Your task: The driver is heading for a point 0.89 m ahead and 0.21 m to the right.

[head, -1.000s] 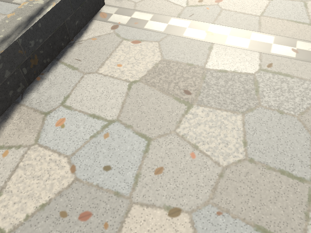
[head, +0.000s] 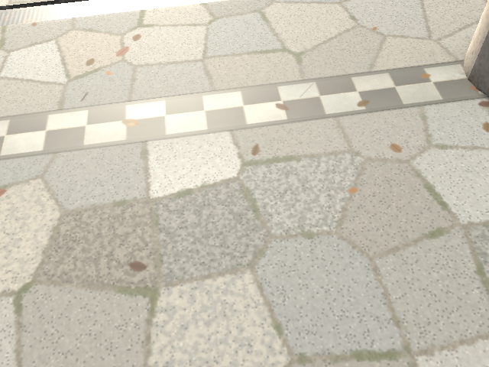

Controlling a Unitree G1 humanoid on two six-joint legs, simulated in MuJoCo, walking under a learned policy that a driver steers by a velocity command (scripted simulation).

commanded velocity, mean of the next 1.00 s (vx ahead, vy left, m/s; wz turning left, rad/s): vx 0.50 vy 0.00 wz -0.53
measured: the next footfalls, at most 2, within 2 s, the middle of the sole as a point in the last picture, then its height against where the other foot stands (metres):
left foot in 0.30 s outside the picture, level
right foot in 0.82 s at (356, 344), level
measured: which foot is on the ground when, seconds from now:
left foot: up 0.00-0.28, down 0.30-0.82, up 0.84-1.00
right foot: down 0.00-0.30, up 0.32-0.80, down 0.82-1.00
